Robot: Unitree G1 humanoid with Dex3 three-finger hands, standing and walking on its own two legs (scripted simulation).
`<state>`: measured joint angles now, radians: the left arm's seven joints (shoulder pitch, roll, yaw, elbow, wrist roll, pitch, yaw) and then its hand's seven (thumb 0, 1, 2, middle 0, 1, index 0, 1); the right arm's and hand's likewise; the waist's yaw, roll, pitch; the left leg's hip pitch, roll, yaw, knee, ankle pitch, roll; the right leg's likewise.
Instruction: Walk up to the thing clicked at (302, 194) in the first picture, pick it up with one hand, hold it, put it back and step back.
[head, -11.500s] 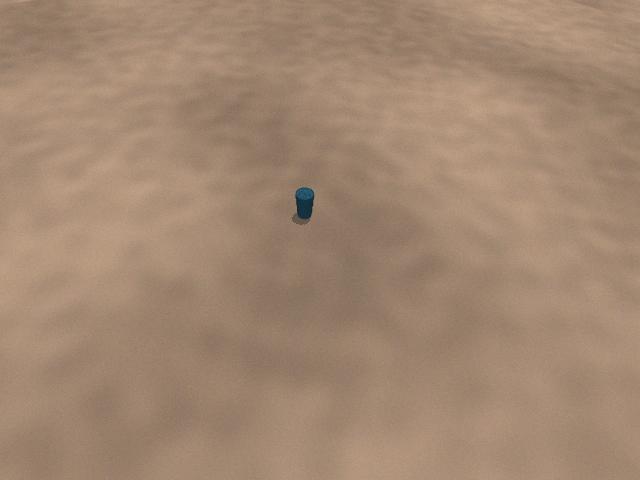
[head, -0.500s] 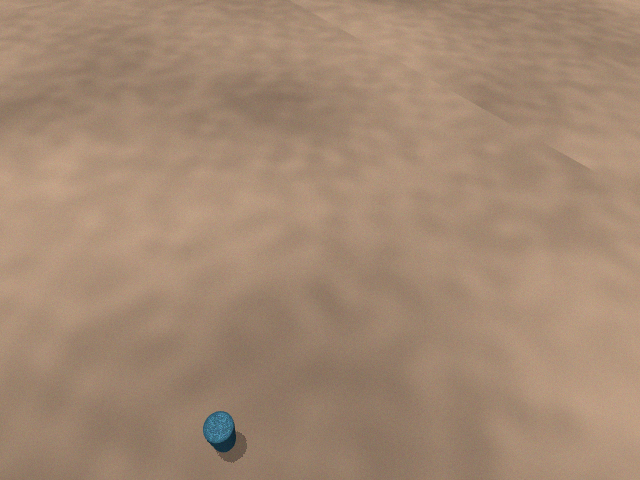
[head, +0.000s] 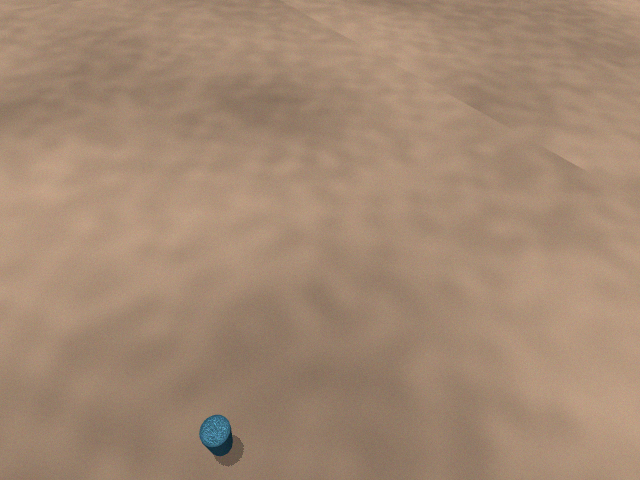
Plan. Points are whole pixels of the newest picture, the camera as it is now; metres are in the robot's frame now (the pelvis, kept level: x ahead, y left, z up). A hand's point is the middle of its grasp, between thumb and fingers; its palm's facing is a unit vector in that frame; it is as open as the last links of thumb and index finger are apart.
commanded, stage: stand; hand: left
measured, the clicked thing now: (218, 437) +0.39 +0.25 -0.72
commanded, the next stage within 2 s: none
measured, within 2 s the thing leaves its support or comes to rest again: neither
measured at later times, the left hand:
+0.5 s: hand out of the picture +0.09 +0.25 -0.16, palm faces -0.04 -0.94 -0.34, open 7.4 cm
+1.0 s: hand out of the picture +0.10 +0.25 -0.16, palm faces -0.05 -0.94 -0.34, open 7.4 cm
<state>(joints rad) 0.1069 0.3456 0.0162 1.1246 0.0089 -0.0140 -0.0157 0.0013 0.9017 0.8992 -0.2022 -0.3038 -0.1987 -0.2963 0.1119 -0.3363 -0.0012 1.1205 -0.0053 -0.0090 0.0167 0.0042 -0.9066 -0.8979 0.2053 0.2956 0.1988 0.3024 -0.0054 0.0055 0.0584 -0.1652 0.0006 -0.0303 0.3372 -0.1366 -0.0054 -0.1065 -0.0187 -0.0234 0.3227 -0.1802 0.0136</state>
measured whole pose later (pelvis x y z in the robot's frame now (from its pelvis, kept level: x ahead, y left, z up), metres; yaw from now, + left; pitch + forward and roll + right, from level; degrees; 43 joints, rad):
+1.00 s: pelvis +0.02 +0.00 +0.00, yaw -1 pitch -1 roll +0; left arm 0.12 0.36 0.00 1.12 0.00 -0.02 -0.01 0.00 0.90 0.90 -0.20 -0.30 -0.20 -0.30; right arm 0.11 -0.35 0.01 1.13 0.00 -0.01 0.01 0.00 -0.91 -0.90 0.21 0.30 0.20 0.30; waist 0.00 0.00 0.06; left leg -0.13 0.00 -0.02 0.31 -0.16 -0.01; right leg -0.08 -0.02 -0.01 0.30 -0.20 0.01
